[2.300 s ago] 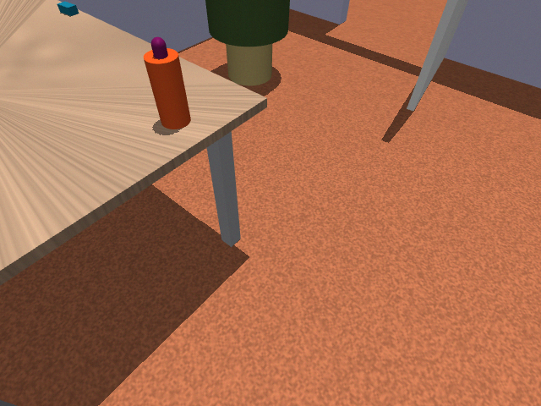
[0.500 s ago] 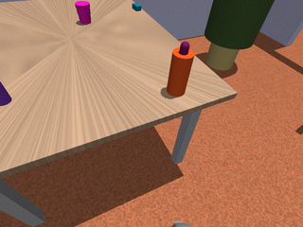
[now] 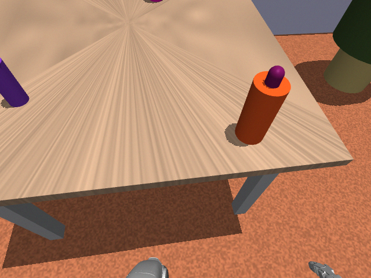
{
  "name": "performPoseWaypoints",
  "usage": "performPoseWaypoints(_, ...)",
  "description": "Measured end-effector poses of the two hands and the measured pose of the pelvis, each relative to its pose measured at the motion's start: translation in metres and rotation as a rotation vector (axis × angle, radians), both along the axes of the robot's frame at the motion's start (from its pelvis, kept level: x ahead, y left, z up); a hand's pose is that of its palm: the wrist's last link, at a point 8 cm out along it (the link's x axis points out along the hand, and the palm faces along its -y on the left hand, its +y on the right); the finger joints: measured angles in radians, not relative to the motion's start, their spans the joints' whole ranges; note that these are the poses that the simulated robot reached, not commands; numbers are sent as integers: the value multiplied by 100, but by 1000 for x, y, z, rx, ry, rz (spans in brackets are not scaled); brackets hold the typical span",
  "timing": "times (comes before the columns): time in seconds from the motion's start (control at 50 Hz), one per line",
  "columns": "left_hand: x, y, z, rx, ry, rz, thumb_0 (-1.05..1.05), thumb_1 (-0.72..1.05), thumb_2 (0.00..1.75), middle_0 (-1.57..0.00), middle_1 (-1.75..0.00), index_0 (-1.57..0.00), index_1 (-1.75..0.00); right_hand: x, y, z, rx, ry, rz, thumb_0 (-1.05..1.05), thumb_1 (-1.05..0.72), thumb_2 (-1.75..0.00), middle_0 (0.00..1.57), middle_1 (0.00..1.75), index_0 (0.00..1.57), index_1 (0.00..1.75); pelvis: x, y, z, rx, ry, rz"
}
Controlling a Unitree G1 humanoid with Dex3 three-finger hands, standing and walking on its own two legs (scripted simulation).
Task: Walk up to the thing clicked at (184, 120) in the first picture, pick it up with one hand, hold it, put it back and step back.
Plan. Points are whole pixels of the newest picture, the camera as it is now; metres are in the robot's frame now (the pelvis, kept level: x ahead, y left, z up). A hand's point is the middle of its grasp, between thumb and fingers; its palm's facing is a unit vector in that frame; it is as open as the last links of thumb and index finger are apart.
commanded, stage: walk up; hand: right
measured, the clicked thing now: (261, 105) +0.49 -0.14 +0.08
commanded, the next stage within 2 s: none
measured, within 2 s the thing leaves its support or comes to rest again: neither
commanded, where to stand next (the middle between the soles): +0.04 +0.02 m, yaw +8 degrees
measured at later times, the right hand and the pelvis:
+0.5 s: hand out of the picture +0.13 -0.30 -0.16, palm faces -0.19 +0.92 -0.35, open 7.4 cm; pelvis -0.02 -0.03 +0.00, yaw +9 degrees
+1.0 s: hand out of the picture +0.13 -0.24 -0.15, palm faces -0.23 +0.89 -0.41, open 7.4 cm; pelvis -0.02 +0.00 -0.01, yaw +13 degrees
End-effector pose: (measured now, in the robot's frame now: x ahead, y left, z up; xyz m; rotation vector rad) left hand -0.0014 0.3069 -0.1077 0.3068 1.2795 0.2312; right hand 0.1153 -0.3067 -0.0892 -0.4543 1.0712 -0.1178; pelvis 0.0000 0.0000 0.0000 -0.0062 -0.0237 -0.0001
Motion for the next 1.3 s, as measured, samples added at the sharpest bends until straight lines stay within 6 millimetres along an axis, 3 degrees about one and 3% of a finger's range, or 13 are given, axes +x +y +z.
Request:
performPoseWaypoints(0.06,20,-1,-10,-1,-20,23,1,90,90,-21,-30,-20,-30,23,10,-7,11,-29,30,1,-91,-90,20,30,21,30,5,0,-6,19,-17,28)
performPoseWaypoints(0.18,65,-11,4,12,-136,6,1,90,90,-21,-30,-20,-30,45,17,-5,59,-96,29,1,-90,-89,20,30,21,30,8,-10,-1,1,-28,58)
performPoseWaypoints(0.28,73,-11,17,102,-205,-3,1,90,90,-21,-30,-20,-30,55,0,-14,83,-122,63,1,-90,-89,21,30,21,30,1,-27,-10,1,-18,81)
performPoseWaypoints(0.38,32,-10,26,202,-173,21,0,90,90,-21,-30,-20,-30,52,-24,-31,73,-95,59,1,-90,-89,20,30,21,30,-10,-40,-19,-11,-29,114)
performPoseWaypoints(0.52,-33,8,53,265,-66,99,1,90,90,-21,-30,-20,-30,11,-36,-30,58,52,61,1,-91,-90,20,30,21,30,-25,-30,-2,32,-1,161)
performPoseWaypoints(0.6,-59,28,51,257,-50,121,1,90,90,-21,-30,-20,-30,-13,-26,-32,30,142,71,1,-91,-90,20,30,20,30,-30,-16,-3,20,6,195)
performPoseWaypoints(0.68,-77,52,26,221,-38,160,1,90,90,-21,-30,-20,-30,-27,-3,-31,-2,156,83,1,-91,-90,20,30,21,30,-34,0,-13,53,-16,201)
performPoseWaypoints(0.72,-81,53,14,188,-20,191,1,90,90,-21,-30,-20,-30,-32,9,-27,1,132,82,1,-91,-90,20,30,21,30,-32,7,-13,50,-22,196)
performPoseWaypoints(0.82,-63,40,1,88,-47,198,1,90,90,-21,-30,-20,-30,-31,24,-12,4,108,81,1,-90,-89,21,30,21,30,-23,10,-3,13,-14,222)
performPoseWaypoints(1.0,-26,7,-8,17,-91,168,1,90,90,-21,-30,-20,-30,13,22,-18,-1,48,91,1,-90,-89,21,30,21,30,-16,4,-5,-8,-23,227)
performPoseWaypoints(1.08,-13,6,-5,-1,-99,162,1,90,90,-21,-30,-20,-30,24,29,-16,9,22,103,1,-91,-89,20,30,21,30,-15,9,-2,14,-17,228)
performPoseWaypoints(1.3,20,16,7,3,-132,146,1,90,90,-21,-30,-20,-30,31,39,-5,35,31,99,1,-90,-89,20,30,21,30,-7,7,11,11,-14,203)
